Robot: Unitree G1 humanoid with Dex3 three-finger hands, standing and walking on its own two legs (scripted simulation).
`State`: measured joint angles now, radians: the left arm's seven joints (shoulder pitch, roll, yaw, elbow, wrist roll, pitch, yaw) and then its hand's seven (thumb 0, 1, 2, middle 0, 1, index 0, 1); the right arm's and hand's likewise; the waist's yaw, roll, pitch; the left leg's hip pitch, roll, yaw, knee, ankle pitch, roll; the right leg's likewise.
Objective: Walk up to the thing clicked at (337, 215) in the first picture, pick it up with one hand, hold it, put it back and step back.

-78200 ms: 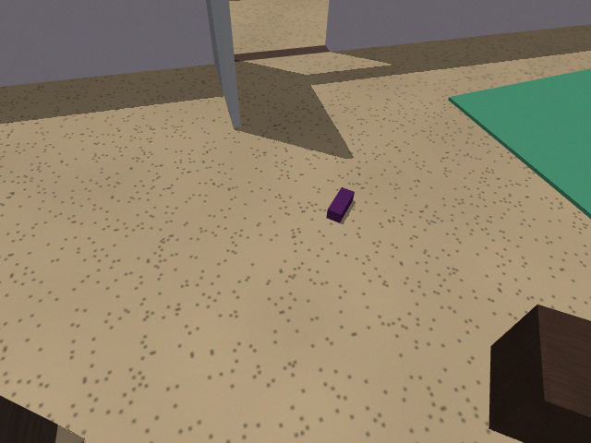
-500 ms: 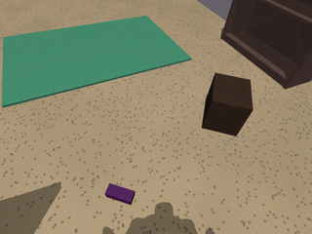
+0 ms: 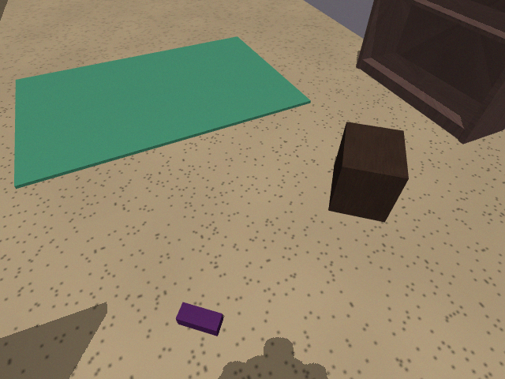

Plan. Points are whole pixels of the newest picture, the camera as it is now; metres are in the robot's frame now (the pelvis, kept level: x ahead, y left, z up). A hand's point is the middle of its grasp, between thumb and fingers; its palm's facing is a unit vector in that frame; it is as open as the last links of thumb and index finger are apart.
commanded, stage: stand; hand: left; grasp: from above
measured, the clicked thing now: (200, 318) +0.47 +0.21 -0.75
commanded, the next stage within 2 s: none
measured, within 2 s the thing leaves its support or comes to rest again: neither
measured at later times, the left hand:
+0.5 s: hand out of the picture +0.08 +0.22 -0.16, palm faces +0.00 -0.94 -0.33, open 7.4 cm
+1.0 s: hand out of the picture +0.10 +0.22 -0.15, palm faces -0.01 -0.94 -0.34, open 7.4 cm
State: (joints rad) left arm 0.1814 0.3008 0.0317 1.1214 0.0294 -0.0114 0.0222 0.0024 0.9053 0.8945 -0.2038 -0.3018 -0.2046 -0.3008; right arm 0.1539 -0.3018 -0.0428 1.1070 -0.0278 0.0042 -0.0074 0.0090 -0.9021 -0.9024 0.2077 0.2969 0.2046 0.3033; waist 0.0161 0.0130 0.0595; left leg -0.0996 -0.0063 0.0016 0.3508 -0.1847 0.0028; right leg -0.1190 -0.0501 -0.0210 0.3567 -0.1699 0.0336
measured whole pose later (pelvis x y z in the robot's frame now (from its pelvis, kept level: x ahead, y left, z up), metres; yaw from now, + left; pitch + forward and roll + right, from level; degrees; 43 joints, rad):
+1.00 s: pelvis +0.02 -0.02 +0.00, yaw -2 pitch -3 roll +0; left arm 0.11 0.32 0.03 1.14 0.01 -0.02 0.01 0.00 0.90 0.89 -0.20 -0.30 -0.21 -0.30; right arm 0.12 -0.33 -0.01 1.14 -0.02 0.00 -0.01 0.01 -0.90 -0.90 0.21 0.30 0.20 0.30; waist 0.00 0.01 0.05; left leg -0.07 0.04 0.02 0.30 -0.19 -0.03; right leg -0.11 0.00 -0.01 0.33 -0.17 0.00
